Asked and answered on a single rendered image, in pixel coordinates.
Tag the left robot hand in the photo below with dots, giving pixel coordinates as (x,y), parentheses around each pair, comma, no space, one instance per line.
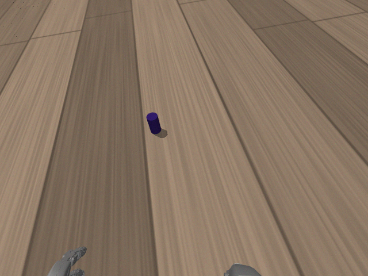
(62,267)

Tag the can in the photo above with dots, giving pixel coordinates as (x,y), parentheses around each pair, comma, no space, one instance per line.
(153,123)

